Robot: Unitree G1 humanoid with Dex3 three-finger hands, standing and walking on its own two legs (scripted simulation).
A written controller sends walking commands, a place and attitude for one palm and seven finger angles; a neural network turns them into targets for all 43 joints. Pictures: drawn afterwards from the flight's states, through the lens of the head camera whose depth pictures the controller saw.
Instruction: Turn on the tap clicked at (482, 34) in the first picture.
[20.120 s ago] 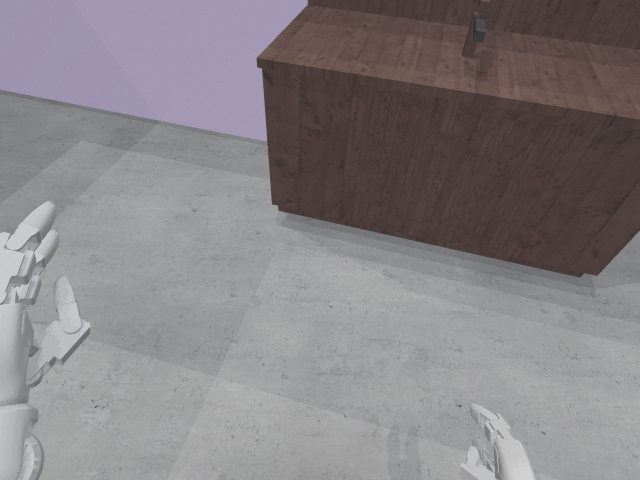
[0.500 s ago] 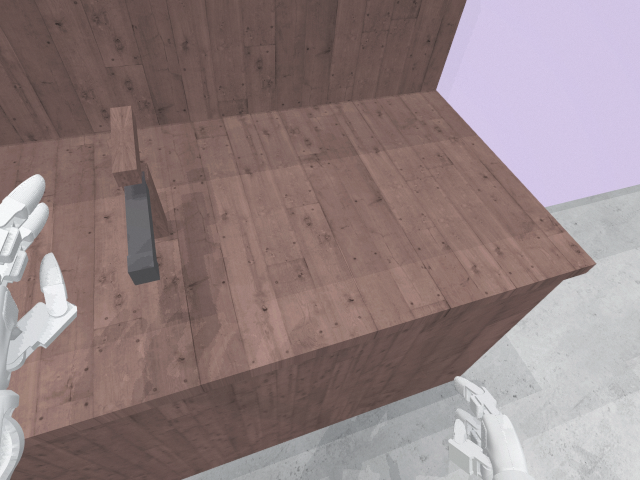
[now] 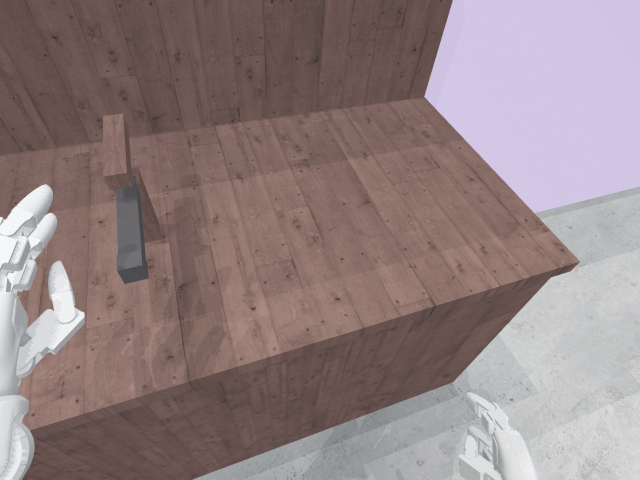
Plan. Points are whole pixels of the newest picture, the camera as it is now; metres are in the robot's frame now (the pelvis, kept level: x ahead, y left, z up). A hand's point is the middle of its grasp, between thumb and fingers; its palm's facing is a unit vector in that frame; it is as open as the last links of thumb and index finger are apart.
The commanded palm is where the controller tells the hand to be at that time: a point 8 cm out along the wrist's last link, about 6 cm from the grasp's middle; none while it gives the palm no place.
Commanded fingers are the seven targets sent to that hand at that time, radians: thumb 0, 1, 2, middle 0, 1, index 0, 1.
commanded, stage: shuffle to correct the standing spot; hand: left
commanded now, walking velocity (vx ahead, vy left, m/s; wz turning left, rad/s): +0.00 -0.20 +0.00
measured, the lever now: (132, 267) +0.33 +0.26 +0.07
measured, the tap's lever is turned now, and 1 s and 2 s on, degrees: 0 0 0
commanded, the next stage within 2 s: come to a stop and stand still in 0.80 s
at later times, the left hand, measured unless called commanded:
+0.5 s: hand (150, 311) +0.23 +0.18 +0.16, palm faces +0.31 -0.87 -0.38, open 7.4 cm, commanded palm +0.17 +0.22 +0.17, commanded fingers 0.00 0.90 0.90 -0.20 -0.30 -0.20 -0.30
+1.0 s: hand (190, 305) +0.24 +0.15 +0.16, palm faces +0.30 -0.86 -0.42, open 7.4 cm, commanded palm +0.18 +0.19 +0.17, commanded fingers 0.00 0.90 0.90 -0.20 -0.30 -0.20 -0.30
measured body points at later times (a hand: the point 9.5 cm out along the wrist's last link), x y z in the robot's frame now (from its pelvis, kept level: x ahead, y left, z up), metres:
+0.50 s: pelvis +0.00 -0.05 +0.00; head +0.04 -0.04 +0.44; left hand +0.21 +0.23 +0.18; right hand +0.18 -0.28 -0.08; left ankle +0.02 +0.07 -0.74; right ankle +0.03 -0.12 -0.74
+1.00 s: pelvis +0.01 -0.08 -0.01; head +0.05 -0.08 +0.44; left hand +0.22 +0.19 +0.18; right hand +0.18 -0.32 -0.09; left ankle +0.02 +0.07 -0.74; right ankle +0.03 -0.12 -0.74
